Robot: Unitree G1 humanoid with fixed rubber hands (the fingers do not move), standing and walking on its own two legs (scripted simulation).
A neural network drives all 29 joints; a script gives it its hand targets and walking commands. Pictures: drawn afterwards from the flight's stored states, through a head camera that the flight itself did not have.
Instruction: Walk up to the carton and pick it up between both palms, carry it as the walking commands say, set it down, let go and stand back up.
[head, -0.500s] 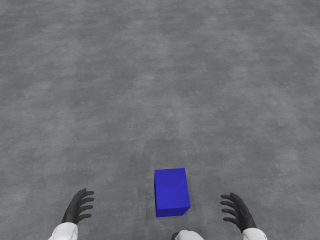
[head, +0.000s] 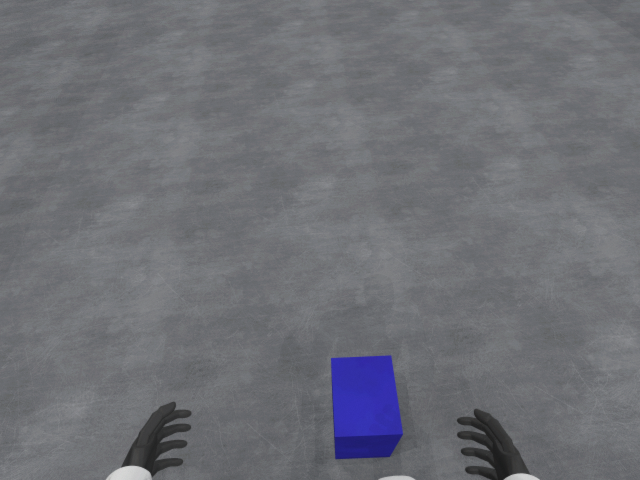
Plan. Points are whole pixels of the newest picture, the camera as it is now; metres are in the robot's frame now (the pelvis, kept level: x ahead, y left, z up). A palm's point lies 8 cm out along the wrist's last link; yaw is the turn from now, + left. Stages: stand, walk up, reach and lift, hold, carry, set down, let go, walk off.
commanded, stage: stand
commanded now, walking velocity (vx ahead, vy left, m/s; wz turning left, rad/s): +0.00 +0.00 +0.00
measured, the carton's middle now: (361, 410) +0.35 -0.09 -0.63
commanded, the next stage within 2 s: none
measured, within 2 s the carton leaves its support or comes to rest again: neither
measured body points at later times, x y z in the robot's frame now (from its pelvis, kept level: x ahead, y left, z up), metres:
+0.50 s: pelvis +0.01 +0.00 +0.00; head -0.03 -0.01 +0.45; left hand +0.14 +0.27 -0.10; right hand +0.11 -0.27 -0.11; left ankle -0.04 +0.11 -0.73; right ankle +0.04 -0.14 -0.73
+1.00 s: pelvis +0.00 +0.00 +0.00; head -0.04 -0.01 +0.45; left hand +0.11 +0.27 -0.12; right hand +0.08 -0.28 -0.13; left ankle -0.04 +0.11 -0.73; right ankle +0.04 -0.14 -0.73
